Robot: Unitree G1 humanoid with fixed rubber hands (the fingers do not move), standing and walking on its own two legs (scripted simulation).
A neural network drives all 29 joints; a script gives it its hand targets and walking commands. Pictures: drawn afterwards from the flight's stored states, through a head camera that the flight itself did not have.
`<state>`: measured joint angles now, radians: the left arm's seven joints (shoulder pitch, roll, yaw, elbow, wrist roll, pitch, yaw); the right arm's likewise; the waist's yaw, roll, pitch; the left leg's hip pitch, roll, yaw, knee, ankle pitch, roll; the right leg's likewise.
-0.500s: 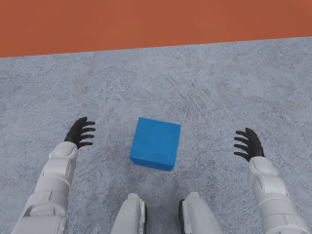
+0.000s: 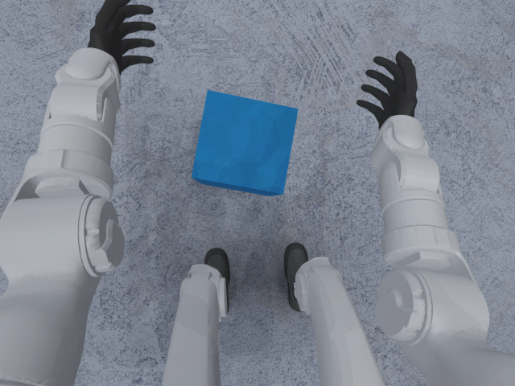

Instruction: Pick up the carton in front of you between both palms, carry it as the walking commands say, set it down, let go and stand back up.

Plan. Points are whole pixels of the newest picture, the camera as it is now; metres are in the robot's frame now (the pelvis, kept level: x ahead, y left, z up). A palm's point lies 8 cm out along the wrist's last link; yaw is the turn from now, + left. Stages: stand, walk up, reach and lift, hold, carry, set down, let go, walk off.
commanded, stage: reach and lift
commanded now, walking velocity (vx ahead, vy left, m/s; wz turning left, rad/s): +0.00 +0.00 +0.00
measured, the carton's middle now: (243, 151) +0.50 +0.00 -0.52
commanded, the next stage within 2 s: none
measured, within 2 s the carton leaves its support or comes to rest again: leaves its support in 1.64 s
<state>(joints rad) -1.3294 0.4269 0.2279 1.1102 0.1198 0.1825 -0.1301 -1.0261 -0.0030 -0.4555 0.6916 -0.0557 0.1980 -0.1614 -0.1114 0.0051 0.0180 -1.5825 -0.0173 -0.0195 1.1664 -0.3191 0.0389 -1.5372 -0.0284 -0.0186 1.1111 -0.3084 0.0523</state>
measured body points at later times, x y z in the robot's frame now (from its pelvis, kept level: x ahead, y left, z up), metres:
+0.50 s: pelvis -0.02 -0.02 -0.18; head +0.33 +0.01 +0.09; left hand +0.54 +0.19 -0.35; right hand +0.47 -0.20 -0.34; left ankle +0.08 +0.09 -0.61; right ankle +0.09 -0.15 -0.61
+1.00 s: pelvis -0.04 -0.02 -0.27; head +0.34 +0.02 -0.03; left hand +0.54 +0.17 -0.47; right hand +0.49 -0.20 -0.45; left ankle +0.08 +0.09 -0.61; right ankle +0.09 -0.15 -0.61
